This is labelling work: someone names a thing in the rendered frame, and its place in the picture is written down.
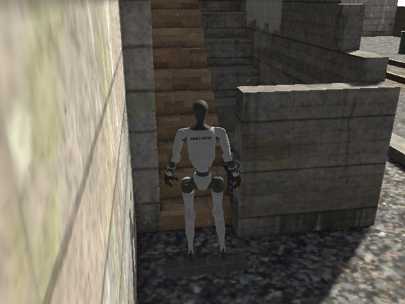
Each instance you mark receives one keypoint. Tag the left robot upper arm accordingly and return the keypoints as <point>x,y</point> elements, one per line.
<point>177,146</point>

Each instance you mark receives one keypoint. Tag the right robot upper arm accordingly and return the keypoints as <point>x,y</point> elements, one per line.
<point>224,143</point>

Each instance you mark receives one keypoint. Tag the robot left foot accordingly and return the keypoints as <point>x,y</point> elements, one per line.
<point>191,256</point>

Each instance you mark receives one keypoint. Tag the robot right hand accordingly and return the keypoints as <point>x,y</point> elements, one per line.
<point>233,179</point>

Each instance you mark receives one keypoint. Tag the right robot forearm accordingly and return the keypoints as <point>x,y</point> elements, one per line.
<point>232,166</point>

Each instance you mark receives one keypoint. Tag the right robot thigh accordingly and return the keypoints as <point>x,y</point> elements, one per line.
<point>217,185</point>

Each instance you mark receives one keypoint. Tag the left robot forearm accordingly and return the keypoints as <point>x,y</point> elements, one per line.
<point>171,166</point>

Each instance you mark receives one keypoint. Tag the robot left hand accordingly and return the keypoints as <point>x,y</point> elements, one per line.
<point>166,179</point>

